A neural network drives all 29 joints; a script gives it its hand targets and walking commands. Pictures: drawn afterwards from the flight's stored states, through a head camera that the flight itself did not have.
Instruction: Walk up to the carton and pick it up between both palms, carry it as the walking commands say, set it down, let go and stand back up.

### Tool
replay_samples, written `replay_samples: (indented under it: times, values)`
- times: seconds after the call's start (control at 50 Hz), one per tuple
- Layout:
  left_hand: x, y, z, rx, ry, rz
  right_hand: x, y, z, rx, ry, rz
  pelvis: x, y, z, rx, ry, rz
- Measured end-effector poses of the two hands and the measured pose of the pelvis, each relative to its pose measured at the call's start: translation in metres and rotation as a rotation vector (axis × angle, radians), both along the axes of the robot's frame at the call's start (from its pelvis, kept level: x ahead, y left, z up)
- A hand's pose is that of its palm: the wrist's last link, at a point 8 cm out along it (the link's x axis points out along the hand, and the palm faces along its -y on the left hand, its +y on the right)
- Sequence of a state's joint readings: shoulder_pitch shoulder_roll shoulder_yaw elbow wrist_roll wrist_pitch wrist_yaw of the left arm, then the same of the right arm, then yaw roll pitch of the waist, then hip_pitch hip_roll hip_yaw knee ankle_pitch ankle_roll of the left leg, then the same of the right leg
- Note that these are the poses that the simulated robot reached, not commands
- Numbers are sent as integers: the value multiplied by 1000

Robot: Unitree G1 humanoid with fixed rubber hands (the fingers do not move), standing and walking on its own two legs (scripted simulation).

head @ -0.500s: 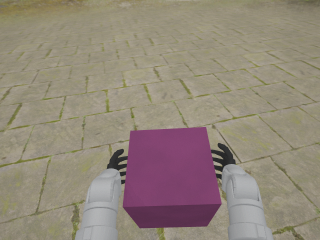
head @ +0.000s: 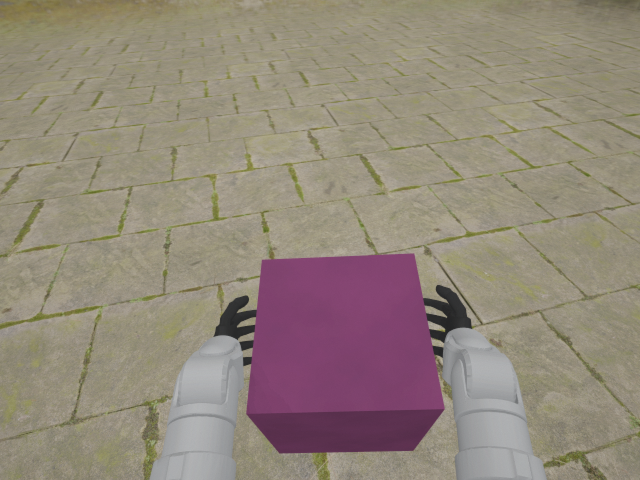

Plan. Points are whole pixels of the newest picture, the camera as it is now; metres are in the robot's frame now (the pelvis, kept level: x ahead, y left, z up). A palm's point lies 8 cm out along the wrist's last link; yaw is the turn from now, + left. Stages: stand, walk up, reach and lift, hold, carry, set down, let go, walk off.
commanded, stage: carry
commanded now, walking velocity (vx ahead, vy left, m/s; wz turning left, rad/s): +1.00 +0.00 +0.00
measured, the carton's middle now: (341, 360) +0.32 -0.01 -0.02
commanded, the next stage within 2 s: none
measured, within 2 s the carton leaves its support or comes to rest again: neither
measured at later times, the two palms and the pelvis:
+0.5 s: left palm (244, 248) +0.47 +0.15 +0.07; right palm (430, 243) +0.47 -0.15 +0.08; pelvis +0.18 +0.01 -0.01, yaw -1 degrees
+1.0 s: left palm (274, 133) +0.88 +0.14 +0.08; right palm (399, 131) +0.85 -0.15 +0.10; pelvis +0.59 +0.04 +0.00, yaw -6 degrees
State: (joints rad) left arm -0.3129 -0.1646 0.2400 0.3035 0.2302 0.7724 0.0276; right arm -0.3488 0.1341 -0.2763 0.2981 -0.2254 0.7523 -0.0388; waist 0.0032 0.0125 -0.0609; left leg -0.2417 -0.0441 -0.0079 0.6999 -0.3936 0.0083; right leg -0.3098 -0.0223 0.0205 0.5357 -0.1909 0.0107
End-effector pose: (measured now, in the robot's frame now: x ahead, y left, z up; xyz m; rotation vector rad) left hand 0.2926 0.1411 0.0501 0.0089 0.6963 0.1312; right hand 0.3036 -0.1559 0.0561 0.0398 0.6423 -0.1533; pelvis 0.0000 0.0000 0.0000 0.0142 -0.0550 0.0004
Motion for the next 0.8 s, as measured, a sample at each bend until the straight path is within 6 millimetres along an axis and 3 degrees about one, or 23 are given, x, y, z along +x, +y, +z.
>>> replay_samples:
  times: [0.12, 0.2, 0.32, 0.4, 0.52, 0.6, 0.72, 0.8]
  values:
    - [16, 13, 7, -22, -26, -38, 5, 14, 17, -59, -26, -28, 2, 18, -2, -45, 68, -5]
    - [28, 21, 19, -28, 40, -44, 13, 21, 25, -31, 39, -55, 22, 27, 9, -62, 95, -14]
    - [78, 23, 37, -66, 17, -34, 63, 23, 52, -36, 13, -69, 71, 28, 13, -74, 145, -17]
    - [120, 17, 36, -59, 30, -30, 104, 17, 47, -17, 26, -78, 116, 24, 6, -71, 164, -21]
    - [188, 5, 18, -46, 82, -5, 177, 5, 22, 17, 79, -70, 194, 10, -8, -54, 185, -17]
    - [234, 7, 24, -52, 88, 20, 230, 7, 28, 16, 85, -48, 246, 6, -3, -29, 175, -37]
    - [330, 12, 46, -35, 5, 11, 323, 12, 45, 40, 0, -56, 346, 16, -7, -14, 132, -48]
    - [412, 17, 35, -53, -27, -22, 395, 16, 39, 24, -33, -87, 426, 29, -26, 2, 138, -67]
